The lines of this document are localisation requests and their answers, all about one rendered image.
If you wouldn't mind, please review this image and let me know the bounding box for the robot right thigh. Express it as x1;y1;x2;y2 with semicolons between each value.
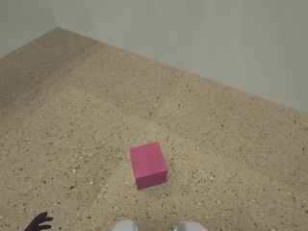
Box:
172;221;208;231

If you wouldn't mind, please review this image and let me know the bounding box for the carton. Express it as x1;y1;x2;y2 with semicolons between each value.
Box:
129;141;167;190

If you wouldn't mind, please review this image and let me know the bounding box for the robot left hand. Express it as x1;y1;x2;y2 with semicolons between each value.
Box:
24;212;53;231

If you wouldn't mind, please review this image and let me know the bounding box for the robot left thigh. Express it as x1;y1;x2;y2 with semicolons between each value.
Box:
111;220;139;231

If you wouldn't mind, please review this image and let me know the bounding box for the robot thigh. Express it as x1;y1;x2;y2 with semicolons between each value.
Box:
111;220;139;231
172;221;208;231

